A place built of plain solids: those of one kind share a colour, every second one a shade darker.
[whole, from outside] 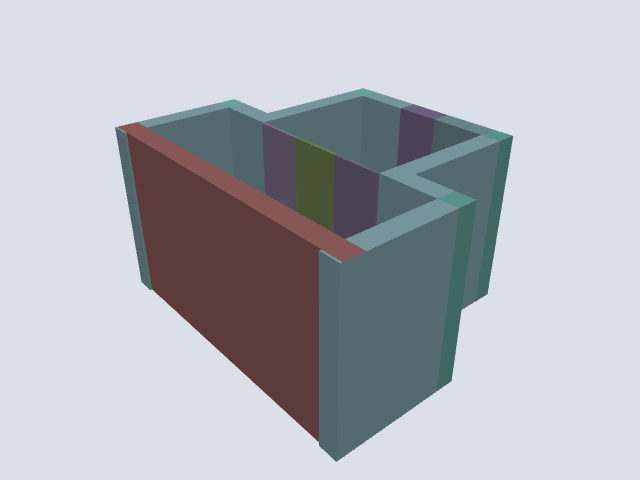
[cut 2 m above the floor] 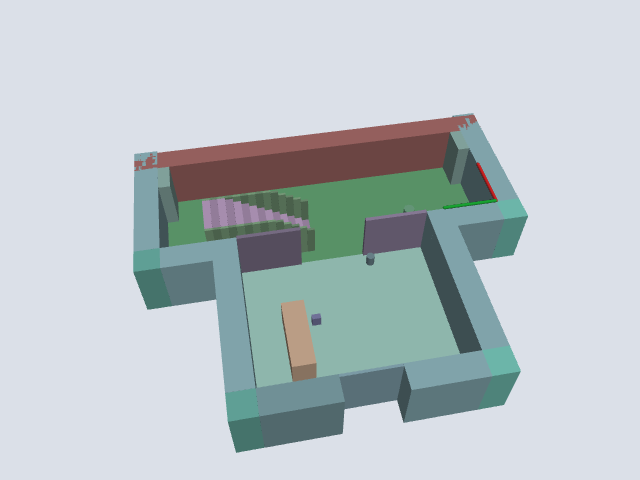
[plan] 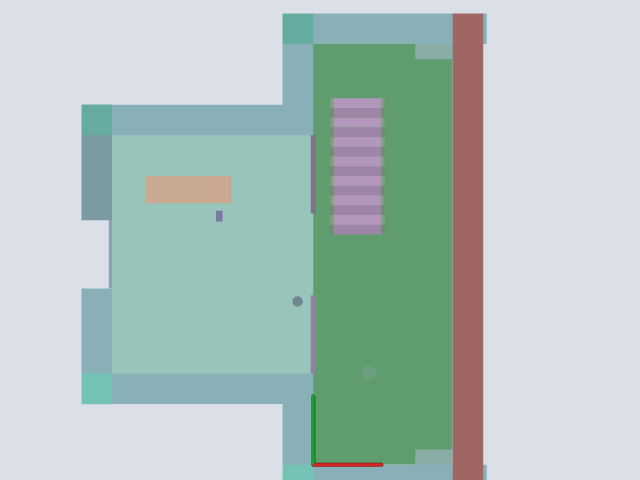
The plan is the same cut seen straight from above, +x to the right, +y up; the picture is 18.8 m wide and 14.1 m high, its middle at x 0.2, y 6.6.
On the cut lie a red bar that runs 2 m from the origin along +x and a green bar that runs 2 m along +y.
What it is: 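A long reading room with galleries, one wing of it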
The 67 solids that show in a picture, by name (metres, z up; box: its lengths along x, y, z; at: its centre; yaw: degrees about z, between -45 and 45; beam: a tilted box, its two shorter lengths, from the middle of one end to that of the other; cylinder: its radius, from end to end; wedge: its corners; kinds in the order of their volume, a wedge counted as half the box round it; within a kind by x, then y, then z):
{
 "wall_1": {"box": [0.9, 2.5, 7.84], "at": [-6.36, 3.93, 3.62]},
 "wall_2": {"box": [0.9, 2.5, 7.84], "at": [-6.36, 8.43, 3.62]},
 "wall_3": {"box": [5.91, 0.9, 7.84], "at": [-2.96, 2.23, 3.62]},
 "wall_4": {"box": [5.91, 0.9, 7.84], "at": [-2.96, 10.13, 3.62]},
 "wall_5": {"box": [0.9, 2.68, 7.84], "at": [-0.45, 1.34, 3.62]},
 "wall_6": {"box": [0.9, 2.68, 7.84], "at": [-0.45, 11.02, 3.62]},
 "wall_7": {"box": [5.1, 0.9, 7.84], "at": [2.55, -0.45, 3.62]},
 "wall_8": {"box": [5.1, 0.9, 7.84], "at": [2.55, 12.81, 3.62]},
 "wall_wing_1": {"box": [0.9, 14.16, 7.84], "at": [4.55, 6.18, 3.62]},
 "wall_corner_1": {"box": [0.9, 0.9, 7.84], "at": [-6.36, 2.23, 3.62]},
 "wall_corner_2": {"box": [0.9, 0.9, 7.84], "at": [-6.36, 10.13, 3.62]},
 "wall_corner_3": {"box": [0.9, 0.9, 7.84], "at": [-0.45, -0.45, 3.62]},
 "wall_corner_4": {"box": [0.9, 0.9, 7.84], "at": [-0.45, 12.81, 3.62]},
 "floor_main_1": {"box": [4.1, 12.36, 0.3], "at": [2.05, 6.18, -0.15]},
 "floor_vest_1": {"box": [5.91, 7.0, 0.3], "at": [-2.95, 6.18, -0.15]},
 "wall_head_1": {"box": [0.9, 2.0, 5.19], "at": [-6.36, 6.18, 4.94]},
 "step_1": {"box": [1.4, 0.29, 0.47], "at": [1.3, 6.91, -0.06]},
 "step_2": {"box": [1.4, 0.29, 0.65], "at": [1.3, 7.19, 0.02]},
 "step_3": {"box": [1.4, 0.29, 0.82], "at": [1.3, 7.48, 0.11]},
 "step_4": {"box": [1.4, 0.29, 0.99], "at": [1.3, 7.76, 0.2]},
 "step_5": {"box": [1.4, 0.29, 1.17], "at": [1.3, 8.05, 0.28]},
 "step_6": {"box": [1.4, 0.29, 1.34], "at": [1.3, 8.34, 0.37]},
 "step_7": {"box": [1.4, 0.29, 1.52], "at": [1.3, 8.62, 0.46]},
 "step_8": {"box": [1.4, 0.29, 1.69], "at": [1.3, 8.91, 0.55]},
 "step_9": {"box": [1.4, 0.29, 1.86], "at": [1.3, 9.19, 0.63]},
 "step_10": {"box": [1.4, 0.29, 2.04], "at": [1.3, 9.48, 0.72]},
 "step_11": {"box": [1.4, 0.29, 2.21], "at": [1.3, 9.77, 0.81]},
 "step_12": {"box": [1.4, 0.29, 2.38], "at": [1.3, 10.05, 0.89]},
 "step_13": {"box": [1.4, 0.29, 2.56], "at": [1.3, 10.34, 0.98]},
 "step_14": {"box": [1.4, 0.29, 2.73], "at": [1.3, 10.62, 1.07]},
 "screen_1": {"box": [0.15, 2.3, 7.84], "at": [0.0, 3.83, 3.62]},
 "screen_2": {"box": [0.15, 2.3, 7.84], "at": [0.0, 8.53, 3.62]},
 "case_1": {"box": [1.1, 0.45, 2.31], "at": [3.55, 0.23, 1.15]},
 "case_2": {"box": [1.1, 0.45, 2.31], "at": [3.55, 12.13, 1.15]},
 "desk_counter_1": {"box": [2.5, 0.8, 1.05], "at": [-3.66, 8.08, 0.53]},
 "cheek_1": {"box": [0.1, 0.29, 1.55], "at": [0.55, 6.91, 0.47]},
 "cheek_2": {"box": [0.1, 0.29, 1.72], "at": [0.55, 7.19, 0.56]},
 "cheek_3": {"box": [0.1, 0.29, 1.89], "at": [0.55, 7.48, 0.65]},
 "cheek_4": {"box": [0.1, 0.29, 2.07], "at": [0.55, 7.76, 0.73]},
 "cheek_5": {"box": [0.1, 0.29, 2.24], "at": [0.55, 8.05, 0.82]},
 "cheek_6": {"box": [0.1, 0.29, 2.42], "at": [0.55, 8.34, 0.91]},
 "cheek_7": {"box": [0.1, 0.29, 2.59], "at": [0.55, 8.62, 0.99]},
 "cheek_8": {"box": [0.1, 0.29, 2.76], "at": [0.55, 8.91, 1.08]},
 "cheek_9": {"box": [0.1, 0.29, 2.94], "at": [0.55, 9.19, 1.17]},
 "cheek_10": {"box": [0.1, 0.29, 3.11], "at": [0.55, 9.48, 1.25]},
 "cheek_11": {"box": [0.1, 0.29, 3.28], "at": [0.55, 9.77, 1.34]},
 "cheek_12": {"box": [0.1, 0.29, 3.46], "at": [0.55, 10.05, 1.43]},
 "cheek_13": {"box": [0.1, 0.29, 3.63], "at": [0.55, 10.34, 1.52]},
 "cheek_14": {"box": [0.1, 0.29, 3.81], "at": [0.55, 10.62, 1.6]},
 "cheek_15": {"box": [0.1, 0.29, 1.55], "at": [2.05, 6.91, 0.47]},
 "cheek_16": {"box": [0.1, 0.29, 1.72], "at": [2.05, 7.19, 0.56]},
 "cheek_17": {"box": [0.1, 0.29, 1.89], "at": [2.05, 7.48, 0.65]},
 "cheek_18": {"box": [0.1, 0.29, 2.07], "at": [2.05, 7.76, 0.73]},
 "cheek_19": {"box": [0.1, 0.29, 2.24], "at": [2.05, 8.05, 0.82]},
 "cheek_20": {"box": [0.1, 0.29, 2.42], "at": [2.05, 8.34, 0.91]},
 "cheek_21": {"box": [0.1, 0.29, 2.59], "at": [2.05, 8.62, 0.99]},
 "cheek_22": {"box": [0.1, 0.29, 2.76], "at": [2.05, 8.91, 1.08]},
 "cheek_23": {"box": [0.1, 0.29, 2.94], "at": [2.05, 9.19, 1.17]},
 "cheek_24": {"box": [0.1, 0.29, 3.11], "at": [2.05, 9.48, 1.25]},
 "cheek_25": {"box": [0.1, 0.29, 3.28], "at": [2.05, 9.77, 1.34]},
 "cheek_26": {"box": [0.1, 0.29, 3.63], "at": [2.05, 10.34, 1.52]},
 "cheek_27": {"box": [0.1, 0.29, 3.81], "at": [2.05, 10.62, 1.6]},
 "screen_head_1": {"box": [0.15, 2.4, 5.19], "at": [0.0, 6.18, 4.94]},
 "wall_leaf_1": {"box": [0.1, 2.0, 2.65], "at": [-5.96, 6.18, 1.02]},
 "zclutw_stool_1": {"cylinder": 0.21, "from": [1.63, 2.7, -0.05], "to": [1.63, 2.7, 0.4]},
 "zclutw_bin_1": {"cylinder": 0.15, "from": [-0.46, 4.79, -0.05], "to": [-0.46, 4.79, 0.41]},
 "zclutw_bag_1": {"box": [0.2, 0.32, 0.47], "at": [-2.76, 7.3, 0.18]}
}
